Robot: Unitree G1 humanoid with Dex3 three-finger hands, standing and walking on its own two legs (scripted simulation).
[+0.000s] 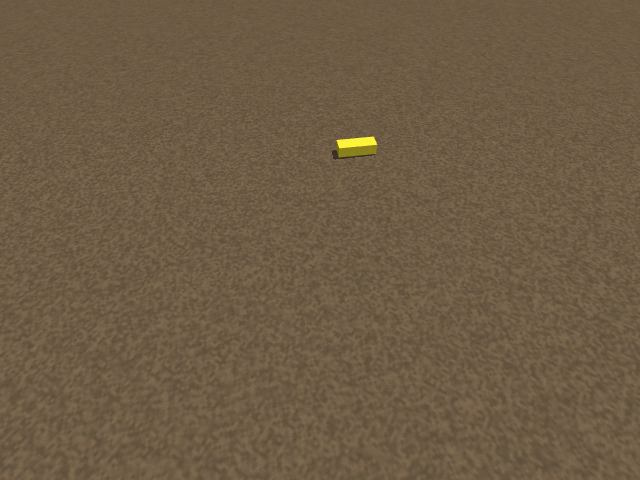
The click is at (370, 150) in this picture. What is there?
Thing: lying carton
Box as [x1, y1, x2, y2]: [336, 137, 376, 156]
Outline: 374,138 363,137 336,140 336,149 338,156 375,153 376,143
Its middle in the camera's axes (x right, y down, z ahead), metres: +0.19 -0.50 +2.05
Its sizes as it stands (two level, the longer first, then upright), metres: 0.201 0.075 0.057
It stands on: the floor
